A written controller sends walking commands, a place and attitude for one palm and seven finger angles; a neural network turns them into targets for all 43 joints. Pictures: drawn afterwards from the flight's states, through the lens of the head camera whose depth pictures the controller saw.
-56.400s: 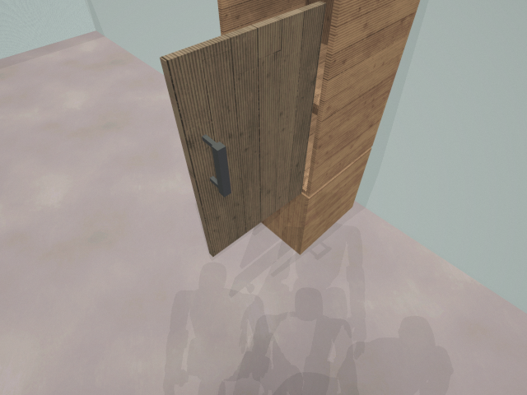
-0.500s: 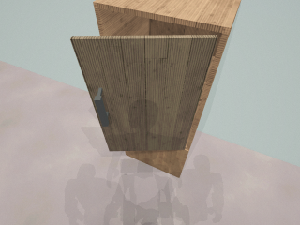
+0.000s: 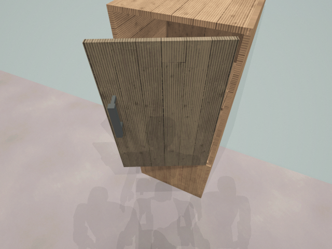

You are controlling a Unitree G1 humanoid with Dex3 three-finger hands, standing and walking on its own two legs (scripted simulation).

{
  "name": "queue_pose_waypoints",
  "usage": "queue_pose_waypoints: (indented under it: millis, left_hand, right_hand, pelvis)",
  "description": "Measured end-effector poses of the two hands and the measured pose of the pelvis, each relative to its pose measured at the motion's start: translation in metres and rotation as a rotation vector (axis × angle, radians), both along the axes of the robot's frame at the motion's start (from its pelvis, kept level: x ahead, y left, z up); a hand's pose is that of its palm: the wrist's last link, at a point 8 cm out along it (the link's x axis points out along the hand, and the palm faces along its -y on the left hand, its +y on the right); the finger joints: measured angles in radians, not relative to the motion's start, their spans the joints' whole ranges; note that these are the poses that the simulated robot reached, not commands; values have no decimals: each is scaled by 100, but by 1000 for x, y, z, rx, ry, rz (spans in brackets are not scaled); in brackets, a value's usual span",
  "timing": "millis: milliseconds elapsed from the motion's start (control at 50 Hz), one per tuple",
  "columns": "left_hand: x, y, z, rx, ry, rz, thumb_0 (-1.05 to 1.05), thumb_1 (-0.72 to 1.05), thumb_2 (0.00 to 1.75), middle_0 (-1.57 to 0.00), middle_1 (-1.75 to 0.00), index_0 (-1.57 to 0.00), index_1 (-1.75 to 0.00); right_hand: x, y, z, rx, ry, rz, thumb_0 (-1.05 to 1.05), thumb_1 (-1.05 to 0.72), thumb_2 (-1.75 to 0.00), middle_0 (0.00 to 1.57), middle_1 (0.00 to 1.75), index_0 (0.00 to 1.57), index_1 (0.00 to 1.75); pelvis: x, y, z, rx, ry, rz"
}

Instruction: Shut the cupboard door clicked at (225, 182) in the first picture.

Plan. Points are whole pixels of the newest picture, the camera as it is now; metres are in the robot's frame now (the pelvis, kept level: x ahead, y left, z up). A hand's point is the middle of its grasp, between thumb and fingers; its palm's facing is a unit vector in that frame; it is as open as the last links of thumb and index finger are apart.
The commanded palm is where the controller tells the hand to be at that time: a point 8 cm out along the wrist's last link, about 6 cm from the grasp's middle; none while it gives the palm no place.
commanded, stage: look again from close up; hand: left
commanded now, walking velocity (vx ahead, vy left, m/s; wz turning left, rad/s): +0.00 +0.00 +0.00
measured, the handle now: (116, 117) +0.49 +0.18 +0.02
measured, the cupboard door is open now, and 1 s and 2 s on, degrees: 26 26 26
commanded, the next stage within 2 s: raise the hand and make a fist in 0.14 s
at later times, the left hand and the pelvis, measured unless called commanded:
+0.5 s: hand (100, 212) +0.20 +0.17 +0.00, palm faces +0.13 -0.99 -0.01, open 6.9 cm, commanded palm +0.12 +0.22 -0.05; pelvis -0.01 -0.02 -0.05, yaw +2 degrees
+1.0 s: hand (96, 228) +0.18 +0.18 -0.03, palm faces +0.06 -1.00 -0.04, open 4.5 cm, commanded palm +0.14 +0.23 -0.03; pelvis -0.03 -0.03 -0.09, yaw +2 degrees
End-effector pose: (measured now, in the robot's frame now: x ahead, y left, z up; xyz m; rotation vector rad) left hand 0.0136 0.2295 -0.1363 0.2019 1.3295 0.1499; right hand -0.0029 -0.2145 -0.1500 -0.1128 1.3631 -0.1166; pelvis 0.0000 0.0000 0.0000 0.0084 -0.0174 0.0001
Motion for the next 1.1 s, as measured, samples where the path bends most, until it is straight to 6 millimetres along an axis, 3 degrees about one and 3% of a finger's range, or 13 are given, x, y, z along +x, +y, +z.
queue_pose_waypoints:
  millis: [260, 300, 400, 460, 500, 540, 620, 660, 740, 800, 880, 1000, 1100]
  left_hand:
    - [3, 2, -3, -7, 27, 7, 1, 91, 90, -20, -30, -20, -30]
    - [35, 11, 15, 4, -168, 97, 2, 91, 90, -20, -30, -21, -30]
    - [134, 8, 111, 22, -900, 95, 2, 91, 90, -22, -32, -23, -33]
    - [161, -3, 137, -49, -1215, 33, 1, 91, 90, -25, -36, -26, -36]
    - [161, -12, 136, -101, -1357, -52, 1, 91, 90, -28, -39, -28, -39]
    - [150, -17, 121, -134, -1397, -127, 1, 91, 90, -31, -42, -31, -42]
    - [113, -14, 79, -161, -1261, -87, 1, 90, 90, -38, -49, -38, -50]
    - [95, -8, 71, -124, -1217, -40, 1, 90, 90, -41, -53, -42, -53]
    - [85, 0, 87, -41, -1286, -38, 2, 90, 90, -49, -61, -49, -61]
    - [99, -3, 102, -57, -1365, -100, 2, 90, 90, -54, -67, -54, -67]
    - [126, -9, 105, -142, -1328, -160, 2, 90, 90, -61, -75, -62, -75]
    - [139, 0, 108, -140, -1231, -113, 2, 90, 90, -72, -87, -73, -87]
    - [134, 10, 118, -103, -1284, -95, 2, 90, 90, -81, -97, -82, -97]
  right_hand:
    - [36, -20, 11, -60, -49, 19, 0, -92, -90, 20, 30, 20, 30]
    - [50, -26, 18, -105, -162, 21, 1, -91, -90, 20, 30, 20, 30]
    - [106, -39, 37, -131, -538, 50, 1, -91, -90, 20, 30, 20, 30]
    - [141, -45, 43, -123, -694, 92, 1, -91, -90, 20, 30, 20, 30]
    - [162, -49, 44, -125, -774, 130, 1, -91, -90, 20, 30, 20, 30]
    - [180, -51, 41, -126, -836, 163, 1, -91, -90, 20, 30, 20, 30]
    - [207, -49, 31, -118, -907, 204, 1, -91, -90, 20, 30, 20, 30]
    - [214, -44, 24, -109, -921, 225, 1, -91, -90, 20, 30, 20, 30]
    - [212, -30, 6, -82, -897, 260, 1, -91, -90, 20, 30, 20, 30]
    - [199, -22, -11, -57, -842, 258, 1, -91, -90, 20, 30, 20, 30]
    - [172, -17, -26, -32, -749, 195, 1, -91, -90, 20, 30, 20, 30]
    - [132, -25, -23, -59, -646, 95, 1, -91, -90, 20, 30, 20, 30]
    - [120, -36, -14, -117, -616, 96, 1, -91, -90, 20, 30, 20, 30]
  pelvis:
    - [9, 0, 2, -4, 11, -10]
    - [8, -2, -1, -4, 10, 0]
    - [4, -6, -14, 4, 62, 47]
    - [-6, -12, -30, 2, 133, 41]
    - [-12, -17, -46, 7, 181, 32]
    - [-19, -22, -64, 10, 210, 27]
    - [-27, -29, -90, 2, 238, 39]
    - [-29, -32, -98, -10, 247, 46]
    - [-32, -35, -106, -37, 257, 62]
    - [-35, -36, -108, -51, 263, 67]
    - [-36, -34, -104, -52, 267, 62]
    - [-30, -25, -88, -35, 262, 41]
    - [-28, -16, -83, -37, 259, 38]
